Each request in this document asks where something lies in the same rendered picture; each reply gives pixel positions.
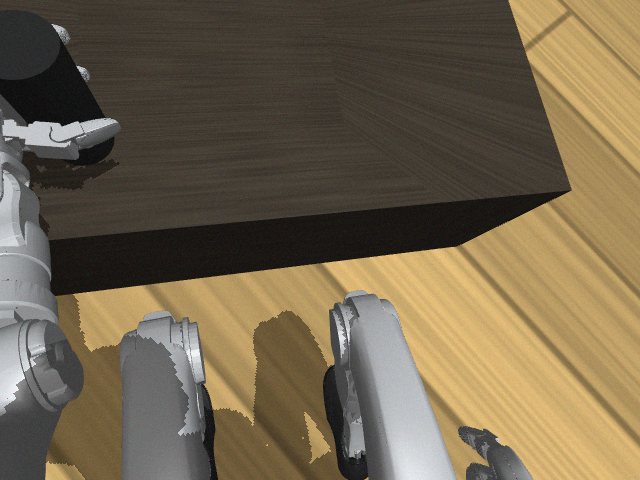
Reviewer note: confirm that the left robot hand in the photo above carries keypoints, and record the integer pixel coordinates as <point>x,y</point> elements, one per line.
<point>48,139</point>

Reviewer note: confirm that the left robot foot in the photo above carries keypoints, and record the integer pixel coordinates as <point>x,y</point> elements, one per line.
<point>209,434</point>

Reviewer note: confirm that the left robot arm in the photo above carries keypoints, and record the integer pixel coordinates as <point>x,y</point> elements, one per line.
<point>39,372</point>

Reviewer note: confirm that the can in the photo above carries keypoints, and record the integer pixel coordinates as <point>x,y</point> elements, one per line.
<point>40,80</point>

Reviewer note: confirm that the right robot foot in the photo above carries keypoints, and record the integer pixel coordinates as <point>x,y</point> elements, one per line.
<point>351,468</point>

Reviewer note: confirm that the right robot hand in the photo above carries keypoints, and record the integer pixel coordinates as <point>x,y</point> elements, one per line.
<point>504,463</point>

